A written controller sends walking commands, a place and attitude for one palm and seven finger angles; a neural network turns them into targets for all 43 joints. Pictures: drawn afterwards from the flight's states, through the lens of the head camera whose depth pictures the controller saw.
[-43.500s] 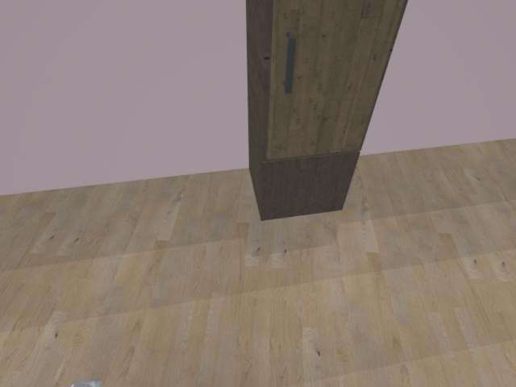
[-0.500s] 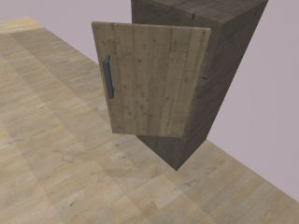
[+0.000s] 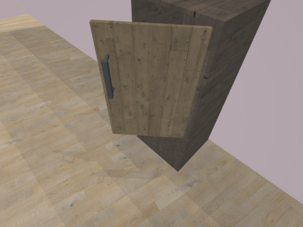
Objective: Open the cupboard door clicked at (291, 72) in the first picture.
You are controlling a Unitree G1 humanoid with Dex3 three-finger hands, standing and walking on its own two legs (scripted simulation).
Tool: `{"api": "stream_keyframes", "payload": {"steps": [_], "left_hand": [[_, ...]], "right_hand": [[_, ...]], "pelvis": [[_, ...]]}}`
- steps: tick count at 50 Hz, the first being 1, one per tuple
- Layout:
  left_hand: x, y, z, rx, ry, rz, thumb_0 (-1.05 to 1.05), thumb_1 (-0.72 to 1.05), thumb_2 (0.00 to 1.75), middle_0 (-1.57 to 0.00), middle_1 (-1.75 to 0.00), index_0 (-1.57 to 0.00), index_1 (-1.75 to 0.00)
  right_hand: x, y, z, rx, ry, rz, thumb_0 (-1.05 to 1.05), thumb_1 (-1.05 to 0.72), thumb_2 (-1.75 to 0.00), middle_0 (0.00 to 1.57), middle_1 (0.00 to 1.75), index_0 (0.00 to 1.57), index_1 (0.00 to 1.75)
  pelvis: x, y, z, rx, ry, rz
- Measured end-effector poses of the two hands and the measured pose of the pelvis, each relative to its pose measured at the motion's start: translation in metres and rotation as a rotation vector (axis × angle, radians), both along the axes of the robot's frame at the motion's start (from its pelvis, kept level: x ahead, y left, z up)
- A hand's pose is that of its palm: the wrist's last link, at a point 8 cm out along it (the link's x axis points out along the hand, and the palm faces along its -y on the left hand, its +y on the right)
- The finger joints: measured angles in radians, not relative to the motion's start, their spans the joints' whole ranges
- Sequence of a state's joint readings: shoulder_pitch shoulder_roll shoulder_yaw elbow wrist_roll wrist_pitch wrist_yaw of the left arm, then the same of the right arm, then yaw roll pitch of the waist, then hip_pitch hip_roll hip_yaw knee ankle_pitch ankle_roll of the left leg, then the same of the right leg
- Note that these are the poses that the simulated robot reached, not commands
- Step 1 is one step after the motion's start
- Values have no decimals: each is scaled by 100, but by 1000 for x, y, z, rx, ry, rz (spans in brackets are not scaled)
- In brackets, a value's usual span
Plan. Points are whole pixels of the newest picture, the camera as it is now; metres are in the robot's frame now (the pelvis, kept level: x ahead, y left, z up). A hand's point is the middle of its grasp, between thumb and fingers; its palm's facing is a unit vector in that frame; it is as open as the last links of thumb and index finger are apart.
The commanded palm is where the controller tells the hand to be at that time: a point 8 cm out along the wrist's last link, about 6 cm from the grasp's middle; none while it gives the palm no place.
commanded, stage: shuffle to correct the standing spot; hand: left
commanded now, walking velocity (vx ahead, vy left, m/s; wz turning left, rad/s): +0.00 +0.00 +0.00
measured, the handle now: (109, 77) +0.61 +0.20 +0.05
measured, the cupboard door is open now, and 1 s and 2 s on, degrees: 41 41 41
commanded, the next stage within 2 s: come to a stop and stand still in 0.34 s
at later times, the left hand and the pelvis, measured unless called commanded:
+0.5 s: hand out of the picture +0.02 +0.17 -0.19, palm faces +0.04 -0.99 -0.12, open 7.4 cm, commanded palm none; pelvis +0.06 +0.02 -0.01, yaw -1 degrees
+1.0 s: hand out of the picture +0.12 +0.20 -0.18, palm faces +0.02 -0.97 -0.22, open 7.3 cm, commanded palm none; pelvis +0.06 +0.01 -0.01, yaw +0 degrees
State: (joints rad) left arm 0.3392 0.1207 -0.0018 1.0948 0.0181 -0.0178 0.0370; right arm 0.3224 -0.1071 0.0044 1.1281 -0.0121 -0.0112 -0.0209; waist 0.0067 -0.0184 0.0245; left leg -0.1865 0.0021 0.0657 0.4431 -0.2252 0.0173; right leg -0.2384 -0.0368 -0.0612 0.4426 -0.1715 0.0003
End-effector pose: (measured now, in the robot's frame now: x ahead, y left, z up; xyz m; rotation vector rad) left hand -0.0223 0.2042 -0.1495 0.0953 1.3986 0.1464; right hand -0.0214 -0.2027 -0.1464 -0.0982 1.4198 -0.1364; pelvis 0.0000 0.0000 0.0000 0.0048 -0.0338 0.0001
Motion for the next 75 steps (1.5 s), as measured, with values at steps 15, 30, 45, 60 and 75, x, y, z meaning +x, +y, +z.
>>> {"api": "stream_keyframes", "payload": {"steps": [15, 30, 45, 60, 75], "left_hand": [[0, 0, -8, -24, 24, 47, 1, 91, 90, -20, -30, -20, -30], [94, 19, -8, 17, -14, -12, 2, 92, 90, -20, -30, -20, -30], [146, 36, -4, 62, -150, -10, 1, 92, 90, -20, -30, -20, -30], [105, 54, 12, 113, -197, -69, 1, 91, 90, -20, -30, -20, -30], [98, 94, 34, 210, -186, -80, 1, 90, 90, -20, -30, -20, -30]], "right_hand": [[5, 1, -2, -13, 33, 3, 0, -91, -90, 20, 30, 20, 30], [33, 23, -4, 3, 90, -46, 0, -91, -90, 20, 30, 20, 30], [106, -4, -10, -64, -50, -2, 1, -93, -90, 20, 30, 20, 30], [134, -41, 11, -109, -302, 70, 0, -91, -90, 20, 30, 20, 30], [87, -76, 16, -160, -158, 95, 0, -91, -90, 20, 30, 20, 30]], "pelvis": [[21, 3, -7, -9, 12, 2], [80, 8, -10, -1, 19, -3], [70, 15, -13, 7, 21, 5], [38, 10, -12, 4, -9, -1], [25, 8, -3, 8, -3, 15]]}}
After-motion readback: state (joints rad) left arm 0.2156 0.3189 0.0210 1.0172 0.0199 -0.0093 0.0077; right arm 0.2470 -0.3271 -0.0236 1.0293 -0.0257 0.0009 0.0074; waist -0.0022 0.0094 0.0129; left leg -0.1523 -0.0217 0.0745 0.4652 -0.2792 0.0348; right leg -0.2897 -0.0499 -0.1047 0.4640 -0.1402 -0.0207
